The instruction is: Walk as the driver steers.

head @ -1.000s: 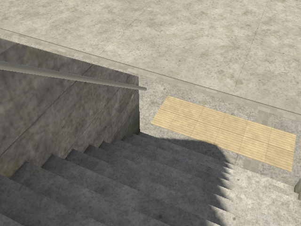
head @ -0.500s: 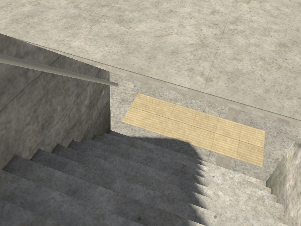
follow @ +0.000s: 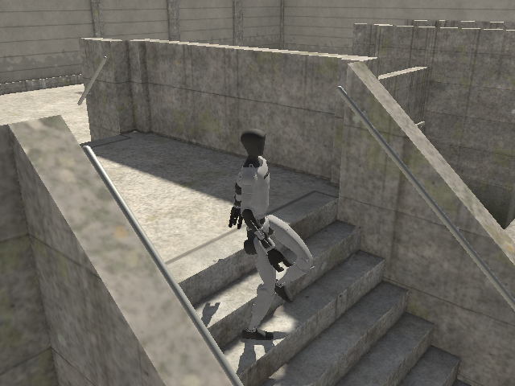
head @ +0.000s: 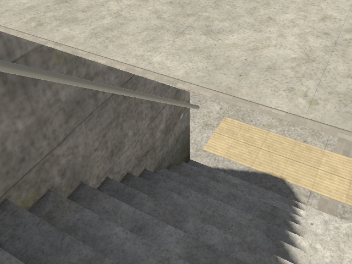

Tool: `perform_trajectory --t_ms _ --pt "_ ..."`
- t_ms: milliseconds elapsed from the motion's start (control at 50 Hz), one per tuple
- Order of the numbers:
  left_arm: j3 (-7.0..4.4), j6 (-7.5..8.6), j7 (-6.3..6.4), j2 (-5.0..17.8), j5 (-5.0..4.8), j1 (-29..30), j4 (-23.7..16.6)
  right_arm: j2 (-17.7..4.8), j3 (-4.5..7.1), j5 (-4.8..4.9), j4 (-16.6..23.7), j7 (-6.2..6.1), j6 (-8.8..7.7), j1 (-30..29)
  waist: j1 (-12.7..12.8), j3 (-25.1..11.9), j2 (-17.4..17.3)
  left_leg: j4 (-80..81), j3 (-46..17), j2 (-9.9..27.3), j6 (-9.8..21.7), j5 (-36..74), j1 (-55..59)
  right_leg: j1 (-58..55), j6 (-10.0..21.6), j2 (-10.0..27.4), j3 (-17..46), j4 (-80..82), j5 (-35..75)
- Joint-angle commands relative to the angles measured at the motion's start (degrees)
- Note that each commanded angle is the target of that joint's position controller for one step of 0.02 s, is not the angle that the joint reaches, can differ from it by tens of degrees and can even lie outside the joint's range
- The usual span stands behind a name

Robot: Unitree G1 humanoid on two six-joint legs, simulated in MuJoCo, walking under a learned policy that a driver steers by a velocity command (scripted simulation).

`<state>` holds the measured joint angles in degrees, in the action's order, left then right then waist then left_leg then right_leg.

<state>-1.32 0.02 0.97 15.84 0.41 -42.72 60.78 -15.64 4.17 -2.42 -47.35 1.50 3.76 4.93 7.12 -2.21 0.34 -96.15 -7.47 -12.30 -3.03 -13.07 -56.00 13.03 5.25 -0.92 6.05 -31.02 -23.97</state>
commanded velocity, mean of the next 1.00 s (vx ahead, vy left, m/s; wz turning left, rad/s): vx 0.47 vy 0.00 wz -0.23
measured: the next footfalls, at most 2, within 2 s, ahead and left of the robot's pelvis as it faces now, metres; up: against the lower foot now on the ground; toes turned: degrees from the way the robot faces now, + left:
left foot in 0.26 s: +0.17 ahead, +0.19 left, +0.00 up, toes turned +1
right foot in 0.78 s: +0.38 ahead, +0.07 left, -0.21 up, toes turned -10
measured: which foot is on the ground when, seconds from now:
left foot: up 0.00-0.24, down 0.26-0.76, up 0.78-1.00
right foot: down 0.00-0.28, up 0.30-0.76, down 0.78-1.00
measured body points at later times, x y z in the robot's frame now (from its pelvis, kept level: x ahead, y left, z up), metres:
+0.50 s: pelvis +0.20 +0.12 -0.03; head +0.20 +0.14 +0.42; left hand +0.26 +0.37 -0.17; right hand +0.14 -0.15 -0.16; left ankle +0.13 +0.19 -0.74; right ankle +0.26 -0.04 -0.67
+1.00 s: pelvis +0.47 +0.14 -0.28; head +0.47 +0.16 +0.17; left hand +0.46 +0.37 -0.44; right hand +0.56 -0.10 -0.38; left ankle +0.69 +0.25 -0.94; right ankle +0.34 +0.07 -0.95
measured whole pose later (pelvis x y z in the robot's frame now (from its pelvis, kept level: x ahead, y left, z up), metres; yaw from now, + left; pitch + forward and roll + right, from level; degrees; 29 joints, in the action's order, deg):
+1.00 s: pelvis +0.47 +0.14 -0.28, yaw -16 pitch +0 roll -4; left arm 1.3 8.7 -1.2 10.4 6.1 -29.7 59.0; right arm -11.8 -2.3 -6.5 -44.1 5.8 -4.1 11.1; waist 3.7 -1.5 -1.9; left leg -54.6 -4.9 8.6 -0.2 27.4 -45.8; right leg 14.2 4.7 -9.5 1.6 -54.6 -39.7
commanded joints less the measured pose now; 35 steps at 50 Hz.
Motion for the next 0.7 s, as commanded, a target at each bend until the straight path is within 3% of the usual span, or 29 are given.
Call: perform_trajectory --t_ms 20,80,120,140,160,180,200,220,260,280,300,320,340,360,380,400,420,440,460,480,500,520,540,560,600,620,660,680,700 --pt "-0.76 3.04 -0.07 4.78 -0.38 7.13 -7.02 3.03 -2.1 -1.32 5.13 -0.49 0.53 -4.73 -3.39 8.18 0.47 -5.43 2.11 2.39 -1.06 1.4 -9.23 3.41 6.37 10.31 17.74 11.78 -17.16" --pt "-0.48 3.07 0.36 2.65 0.07 -0.05 -5.07 3.06 -2.99 -1.23 9.57 -0.56 -0.13 -11.63 1.32 8.78 7.18 12.43 4.49 8.24 -1.58 2.84 -13.69 -7.04 6.6 8.77 19.63 9.4 -18.7" --pt "-0.71 1.85 1.35 2.88 0.55 3.84 -7.24 2.96 -3.32 0.37 11.87 0.94 -1.22 -16.79 2.77 9.96 8.75 35.6 7.07 12.08 -2.48 8.07 2.84 0.53 7.42 9.26 19.91 14.65 -17.55" --pt "-1.08 1.19 1.54 3.97 0.35 5.26 -8.4 3.67 -3.41 1.62 12.78 1.69 -1.61 -19.15 4.5 9.42 10.79 45.66 8.88 11.28 -2.03 8.25 15.89 5.79 7.76 9.63 19.32 18.95 -14.65" --pt "-1.9 0.86 1.52 7.16 0.52 7.63 -8.97 3.57 -3.11 2.89 12.99 2.05 -1.82 -17.77 3.38 9.72 15.49 48.93 9.79 10.51 -0.55 4.36 27.67 10.98 8.12 10.98 18.56 21.49 -12.49" --pt "-2.82 1.24 1.03 9.79 0.25 11.3 -9.31 2.26 -2.57 2.49 10.24 1.66 -1.78 -10.13 -0.67 8.0 20.15 42.53 7.53 11.23 1.39 11.08 38.98 14.99 7.04 13.14 17.43 20.38 -4.68" --pt "-2.97 1.37 0.72 9.51 -0.13 13.83 -10.34 0.4 -2.32 2.49 8.72 0.78 -1.76 -4.34 -3.99 8.64 21.0 47.62 6.9 11.1 2.28 8.18 41.45 12.59 5.77 11.74 14.57 17.3 2.02" --pt "-3.0 1.41 0.35 7.6 0.03 13.5 -10.85 -1.69 -1.84 2.15 7.56 -0.02 -1.98 -2.26 -3.88 10.25 16.79 54.78 8.59 10.15 2.61 6.24 43.39 9.34 5.17 11.43 13.76 14.49 5.61" --pt "-2.6 1.39 0.29 5.62 0.46 8.81 -10.13 -1.92 -1.07 1.62 4.83 -1.87 -3.67 4.98 -5.59 10.53 4.43 71.35 12.38 8.9 2.66 -9.52 49.84 2.7 5.15 7.46 8.62 -2.3 24.02" --pt "-2.67 1.62 -0.04 3.83 1.26 6.84 -8.71 -1.66 -1.3 1.09 4.81 -2.17 -5.07 12.07 -8.18 5.74 3.48 66.71 4.34 15.91 4.13 -7.63 61.5 7.95 4.33 7.35 7.67 -13.1 19.88" --pt "-2.14 1.9 -1.16 -2.45 -1.11 4.79 -11.19 -8.7 0.48 1.42 0.96 -2.08 -4.62 22.3 -8.77 -1.43 -14.12 69.04 -22.2 30.61 11.46 -0.58 75.23 26.2 0.11 -1.16 0.64 -29.56 -6.82" --pt "-3.45 1.7 -0.62 1.9 -0.63 14.68 -12.63 -8.36 0.99 3.68 -2.57 -0.87 -4.68 31.12 -14.79 1.48 -10.47 75.42 -37.45 31.68 13.09 -5.93 72.29 38.83 -0.18 -5.32 7.69 -36.59 -11.46" --pt "-4.18 1.55 -0.71 3.45 0.06 19.19 -13.72 -5.68 -0.2 3.09 -2.87 -0.41 -5.38 27.56 -12.53 7.79 -5.47 74.77 -29.98 30.82 13.41 -4.16 67.13 42.2 -0.44 -3.66 9.72 -37.48 -7.45" --pt "-4.4 1.55 -0.88 3.05 0.05 19.31 -12.93 -3.1 -0.9 2.45 -2.55 -0.25 -5.77 23.4 -10.55 8.0 -5.7 72.01 -23.53 29.12 12.96 0.84 62.05 39.38 -0.78 -2.12 7.8 -37.28 -4.97" --pt "-3.79 1.01 -1.04 1.19 0.64 20.38 -13.43 -0.42 -1.95 2.63 -2.59 -0.55 -5.36 18.78 -8.27 7.49 -9.08 70.38 -16.38 25.96 12.27 6.0 55.55 35.55 -1.95 -0.51 4.12 -38.55 -3.02" --pt "-3.57 0.33 -0.98 0.35 0.51 19.73 -12.93 0.01 -2.09 1.63 -2.37 -0.85 -5.33 17.38 -7.25 6.67 -11.24 70.37 -11.14 23.08 12.75 9.71 49.45 31.74 -2.69 -0.75 2.04 -39.61 0.8" --pt "-3.52 -0.72 -0.83 -0.48 1.22 16.69 -10.63 -0.54 -1.61 1.49 -3.48 -1.18 -6.02 16.83 -5.34 4.54 -11.59 70.31 -8.04 22.5 12.47 13.53 44.34 26.14 -1.91 -0.51 3.23 -40.87 7.87" --pt "0.02 4.05 -3.51 -7.2 5.84 13.07 -10.93 4.54 -2.52 -5.08 -3.92 1.27 -9.38 16.59 -2.21 5.96 -8.88 70.02 -7.97 21.86 11.26 11.2 34.58 27.23 0.43 -0.3 3.71 -49.06 19.27" --pt "0.37 5.59 -4.75 -6.87 7.13 10.94 -8.63 7.15 -3.04 -5.25 -3.81 1.22 -11.11 14.31 -2.74 4.5 -4.4 69.27 -2.33 19.49 9.68 6.79 34.37 27.17 1.78 0.26 5.6 -42.94 29.27" --pt "0.48 6.32 -5.55 -4.37 7.6 14.93 -9.16 10.37 -4.44 -5.68 -4.88 0.48 -12.41 12.56 -3.71 4.05 -3.39 66.69 -0.8 19.44 8.71 5.0 35.48 30.76 1.88 2.5 8.11 -35.18 35.92" --pt "-0.03 6.81 -5.96 -1.43 5.61 20.31 -10.86 8.6 -4.68 -5.13 -6.15 -0.33 -13.6 14.7 -5.61 2.83 -3.17 64.17 4.26 18.41 9.42 3.05 31.23 26.57 1.91 2.52 5.12 -26.08 43.67" --pt "0.15 7.25 -6.17 0.04 4.58 26.16 -12.15 5.9 -4.61 -5.53 -6.17 -1.52 -13.99 14.89 -6.91 1.41 -3.1 60.42 9.69 15.27 8.22 1.4 25.66 18.39 0.83 1.67 1.32 -17.35 54.06" --pt "0.13 7.2 -6.47 -0.79 3.92 27.23 -11.84 4.49 -5.09 -5.56 -7.75 -1.83 -13.62 19.82 -7.18 0.4 -6.82 59.31 10.26 15.19 8.73 -0.16 21.26 11.53 -1.0 1.13 -2.62 -18.8 55.33" --pt "0.83 6.81 -6.77 -0.57 4.52 28.53 -12.26 4.34 -5.39 -6.07 -8.18 -2.15 -13.09 21.97 -7.59 1.77 -5.06 56.4 8.64 15.72 8.95 -2.67 19.41 10.53 -1.33 1.19 -3.28 -17.66 55.21" --pt "1.05 6.57 -6.36 0.53 5.43 31.17 -13.43 1.55 -5.45 -5.11 -8.63 -2.4 -12.8 26.78 -7.54 4.36 -2.3 51.25 5.55 16.96 8.38 -1.19 20.13 9.22 -2.21 0.0 -6.19 -16.33 48.5" --pt "0.84 6.56 -5.89 1.39 5.28 34.23 -14.23 1.2 -5.84 -4.43 -9.74 -2.68 -12.82 30.0 -8.41 4.97 -2.69 48.73 2.72 18.26 7.91 1.4 23.67 11.38 -2.3 0.23 -5.69 -16.11 46.95" --pt "0.79 6.37 -5.66 2.71 4.95 37.08 -14.06 0.42 -5.74 -1.56 -10.5 -4.04 -12.03 35.05 -11.81 7.69 -3.59 40.7 -0.59 19.14 7.07 6.74 36.65 21.09 -3.05 0.07 -7.52 -6.67 38.84" --pt "0.09 6.22 -5.5 3.75 4.86 36.59 -13.45 -0.22 -5.57 -1.19 -10.89 -3.83 -11.25 35.3 -11.06 7.4 -4.02 37.0 -1.07 19.74 6.28 13.96 37.08 18.01 -2.6 -1.11 -9.55 -6.2 32.6" --pt "-0.32 5.73 -5.43 3.8 5.34 31.06 -12.0 -2.15 -5.32 -1.84 -9.26 -2.96 -10.59 31.68 -7.65 7.16 -5.08 33.12 -0.81 20.42 6.42 22.18 32.57 9.02 -1.9 -2.03 -11.16 -4.14 26.85"
Keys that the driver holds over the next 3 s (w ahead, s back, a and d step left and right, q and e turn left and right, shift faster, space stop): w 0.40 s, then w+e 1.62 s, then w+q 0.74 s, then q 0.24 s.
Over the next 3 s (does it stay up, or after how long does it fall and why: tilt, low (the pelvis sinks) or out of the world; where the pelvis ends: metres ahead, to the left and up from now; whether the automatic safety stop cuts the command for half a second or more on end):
stays up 1.22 -0.37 -1.08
